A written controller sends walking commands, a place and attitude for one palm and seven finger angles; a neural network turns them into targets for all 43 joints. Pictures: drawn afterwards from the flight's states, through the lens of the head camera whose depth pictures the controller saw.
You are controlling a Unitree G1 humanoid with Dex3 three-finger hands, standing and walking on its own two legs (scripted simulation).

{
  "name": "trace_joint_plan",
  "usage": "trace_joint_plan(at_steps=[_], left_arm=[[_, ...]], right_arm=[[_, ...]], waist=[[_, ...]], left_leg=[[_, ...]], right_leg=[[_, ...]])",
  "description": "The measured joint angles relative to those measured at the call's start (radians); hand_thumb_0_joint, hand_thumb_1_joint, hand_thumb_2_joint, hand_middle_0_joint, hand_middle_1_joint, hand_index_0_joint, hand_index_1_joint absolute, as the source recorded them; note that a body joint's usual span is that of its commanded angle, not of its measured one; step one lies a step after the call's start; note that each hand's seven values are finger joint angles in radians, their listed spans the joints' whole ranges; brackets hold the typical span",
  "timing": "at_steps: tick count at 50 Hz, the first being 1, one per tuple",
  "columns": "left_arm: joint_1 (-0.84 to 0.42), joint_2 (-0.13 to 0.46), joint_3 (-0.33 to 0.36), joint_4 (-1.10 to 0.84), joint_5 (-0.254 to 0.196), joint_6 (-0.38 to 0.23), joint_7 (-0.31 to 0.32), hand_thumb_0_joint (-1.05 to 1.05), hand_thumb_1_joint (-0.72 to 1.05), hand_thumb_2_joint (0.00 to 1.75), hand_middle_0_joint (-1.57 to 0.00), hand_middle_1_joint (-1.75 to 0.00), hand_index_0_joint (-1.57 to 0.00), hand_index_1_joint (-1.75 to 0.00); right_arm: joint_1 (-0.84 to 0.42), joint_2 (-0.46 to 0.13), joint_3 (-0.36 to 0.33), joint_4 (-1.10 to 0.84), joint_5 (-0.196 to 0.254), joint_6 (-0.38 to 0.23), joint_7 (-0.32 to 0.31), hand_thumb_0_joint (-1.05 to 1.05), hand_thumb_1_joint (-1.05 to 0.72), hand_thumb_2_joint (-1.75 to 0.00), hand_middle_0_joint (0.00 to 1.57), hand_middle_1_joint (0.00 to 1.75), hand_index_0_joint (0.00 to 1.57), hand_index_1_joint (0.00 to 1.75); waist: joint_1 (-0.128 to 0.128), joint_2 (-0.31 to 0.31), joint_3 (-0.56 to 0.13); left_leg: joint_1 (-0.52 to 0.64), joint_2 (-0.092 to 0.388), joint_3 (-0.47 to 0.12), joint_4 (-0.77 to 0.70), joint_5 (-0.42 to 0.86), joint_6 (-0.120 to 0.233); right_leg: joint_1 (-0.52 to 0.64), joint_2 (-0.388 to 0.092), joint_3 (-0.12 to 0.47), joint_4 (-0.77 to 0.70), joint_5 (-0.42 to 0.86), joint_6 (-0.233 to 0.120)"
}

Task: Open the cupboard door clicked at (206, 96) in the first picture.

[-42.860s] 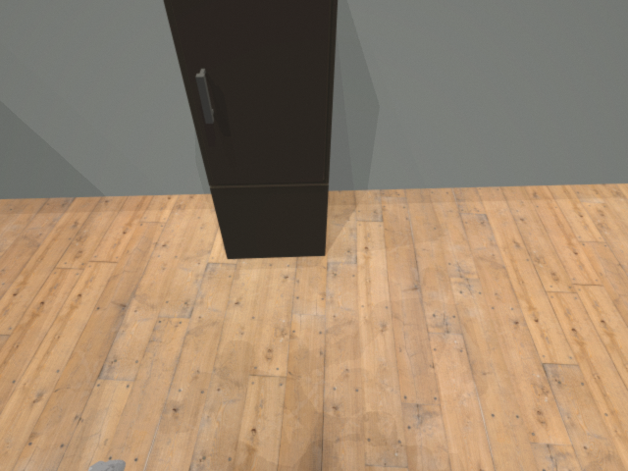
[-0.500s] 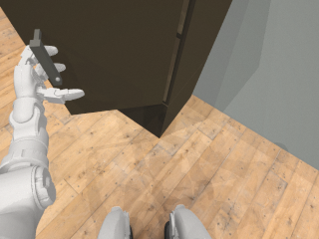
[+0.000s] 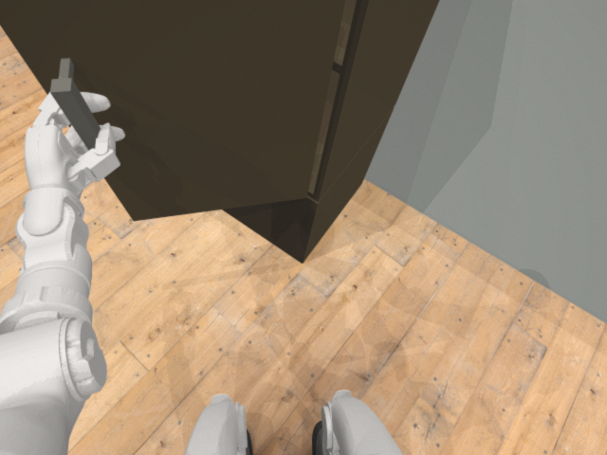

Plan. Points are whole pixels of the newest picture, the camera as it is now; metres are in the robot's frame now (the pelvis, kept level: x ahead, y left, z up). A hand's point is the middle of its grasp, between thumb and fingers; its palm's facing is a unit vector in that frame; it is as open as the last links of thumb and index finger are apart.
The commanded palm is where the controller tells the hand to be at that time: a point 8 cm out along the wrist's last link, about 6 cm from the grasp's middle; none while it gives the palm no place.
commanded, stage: pull the door open along its arc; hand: left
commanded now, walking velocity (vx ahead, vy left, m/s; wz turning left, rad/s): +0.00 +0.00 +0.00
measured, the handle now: (87, 115) +0.54 +0.25 +0.07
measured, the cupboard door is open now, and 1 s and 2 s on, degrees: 46 82 91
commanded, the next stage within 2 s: open thumb and fingers to let go in 1.18 s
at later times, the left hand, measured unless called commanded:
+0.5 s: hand (124, 205) +0.41 +0.19 +0.06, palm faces +0.09 -1.00 +0.00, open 6.0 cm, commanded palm +0.36 +0.24 +0.06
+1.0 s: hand (203, 267) +0.33 +0.10 +0.06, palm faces +0.51 -0.86 +0.00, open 6.1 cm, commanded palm +0.26 +0.12 +0.06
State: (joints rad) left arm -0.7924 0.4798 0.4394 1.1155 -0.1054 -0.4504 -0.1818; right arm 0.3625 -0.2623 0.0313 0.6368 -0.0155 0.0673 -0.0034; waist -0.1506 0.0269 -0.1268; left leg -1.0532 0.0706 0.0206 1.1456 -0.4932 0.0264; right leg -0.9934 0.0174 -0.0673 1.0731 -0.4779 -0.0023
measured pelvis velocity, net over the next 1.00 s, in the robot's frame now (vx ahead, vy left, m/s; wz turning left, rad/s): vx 0.01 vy -0.03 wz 0.06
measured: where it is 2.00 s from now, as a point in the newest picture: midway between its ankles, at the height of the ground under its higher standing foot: outside the picture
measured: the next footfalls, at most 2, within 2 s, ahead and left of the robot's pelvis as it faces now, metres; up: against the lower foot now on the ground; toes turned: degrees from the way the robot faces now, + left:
none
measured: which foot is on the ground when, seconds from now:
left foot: down 0.00-1.00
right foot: down 0.00-1.00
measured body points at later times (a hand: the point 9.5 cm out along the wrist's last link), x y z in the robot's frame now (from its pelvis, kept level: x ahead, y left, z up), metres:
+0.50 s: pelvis +0.02 +0.00 +0.02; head +0.11 +0.02 +0.46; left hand +0.40 +0.25 +0.06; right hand +0.08 -0.25 -0.10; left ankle +0.02 +0.10 -0.65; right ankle +0.01 -0.12 -0.65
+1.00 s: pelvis +0.01 -0.03 +0.02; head +0.06 -0.03 +0.47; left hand +0.30 +0.14 +0.06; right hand +0.19 -0.23 -0.09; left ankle +0.02 +0.10 -0.65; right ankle +0.01 -0.12 -0.65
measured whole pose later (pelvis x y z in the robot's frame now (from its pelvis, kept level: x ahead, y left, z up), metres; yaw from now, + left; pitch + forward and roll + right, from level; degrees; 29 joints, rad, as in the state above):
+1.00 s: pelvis +0.01 -0.03 +0.02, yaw +3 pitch +14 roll -1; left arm -0.05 -0.09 -0.08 0.34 0.07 -0.35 0.60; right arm 0.20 -0.17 0.00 0.59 -0.09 0.01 0.04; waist 0.00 0.02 -0.17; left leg -0.82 0.04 0.00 1.05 -0.47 -0.01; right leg -0.78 -0.01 -0.09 1.03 -0.51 -0.04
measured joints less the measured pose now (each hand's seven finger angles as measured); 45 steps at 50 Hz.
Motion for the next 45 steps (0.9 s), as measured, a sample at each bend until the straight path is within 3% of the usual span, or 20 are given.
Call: trace_joint_plan(at_steps=[13,19,25,27,31,39,42,45], left_arm=[[0.062,-0.034,-0.020,-0.063,-0.019,0.002,0.015,0.01,0.75,0.79,-0.35,-1.34,-0.36,-1.35],[0.226,-0.108,-0.061,-0.226,-0.057,0.008,0.024,0.01,0.74,0.76,-0.34,-1.34,-0.34,-1.34],[0.443,-0.205,-0.151,-0.445,-0.084,0.011,0.042,0.01,0.73,0.74,-0.33,-1.33,-0.33,-1.33],[0.498,-0.256,-0.185,-0.513,-0.084,0.017,0.098,0.02,0.72,0.74,-0.34,-1.33,-0.34,-1.32],[0.582,-0.378,-0.253,-0.635,-0.045,0.027,0.301,0.02,0.70,0.76,-0.34,-1.33,-0.35,-1.30],[0.641,-0.535,-0.391,-0.721,0.120,0.061,0.678,0.02,0.70,0.79,-0.34,-1.30,-0.35,-1.29],[0.640,-0.555,-0.424,-0.717,0.167,0.080,0.757,0.02,0.70,0.79,-0.34,-1.29,-0.34,-1.30],[0.665,-0.561,-0.457,-0.730,0.183,0.095,0.781,0.02,0.70,0.79,-0.33,-1.30,-0.33,-1.31]], right_arm=[[0.002,0.004,-0.012,-0.002,0.000,0.004,0.009,0.00,-0.91,-0.89,0.20,0.30,0.20,0.30],[0.007,0.011,-0.023,-0.020,0.014,0.012,0.020,0.00,-0.91,-0.89,0.20,0.30,0.20,0.30],[-0.009,0.019,-0.030,-0.049,0.027,-0.001,0.029,0.01,-0.91,-0.89,0.20,0.30,0.20,0.30],[-0.024,0.024,-0.034,-0.056,0.021,-0.010,0.028,0.01,-0.91,-0.89,0.20,0.30,0.20,0.30],[-0.070,0.037,-0.038,-0.067,-0.002,-0.031,0.038,0.01,-0.91,-0.90,0.20,0.30,0.20,0.30],[-0.162,0.075,-0.031,-0.075,-0.056,-0.038,0.052,0.01,-0.91,-0.90,0.20,0.30,0.20,0.30],[-0.182,0.089,-0.029,-0.067,-0.067,-0.039,0.049,0.01,-0.91,-0.90,0.20,0.30,0.20,0.30],[-0.184,0.097,-0.030,-0.060,-0.072,-0.044,0.045,0.01,-0.91,-0.89,0.20,0.30,0.20,0.30]], waist=[[0.012,0.001,-0.008],[0.032,0.003,-0.019],[0.059,0.002,-0.029],[0.074,0.000,-0.030],[0.096,-0.004,-0.033],[0.129,-0.011,-0.040],[0.137,-0.012,-0.042],[0.143,-0.009,-0.042]], left_leg=[[0.024,0.000,0.009,-0.014,-0.003,0.001],[0.083,-0.001,0.023,-0.052,-0.001,0.003],[0.153,-0.007,0.032,-0.093,0.004,0.005],[0.169,-0.009,0.034,-0.100,0.005,0.004],[0.185,-0.017,0.036,-0.101,0.006,0.002],[0.188,-0.032,0.014,-0.076,0.004,-0.010],[0.190,-0.034,0.002,-0.072,0.007,-0.018],[0.201,-0.033,-0.008,-0.078,0.011,-0.026]], right_leg=[[0.020,0.000,0.009,-0.012,0.000,0.002],[0.072,0.001,0.023,-0.046,0.004,0.006],[0.137,-0.003,0.031,-0.082,0.008,0.009],[0.152,-0.005,0.033,-0.086,0.007,0.010],[0.163,-0.014,0.034,-0.075,0.000,0.009],[0.169,-0.028,0.013,-0.028,-0.026,-0.005],[0.173,-0.030,0.001,-0.019,-0.031,-0.014],[0.186,-0.029,-0.009,-0.022,-0.031,-0.022]])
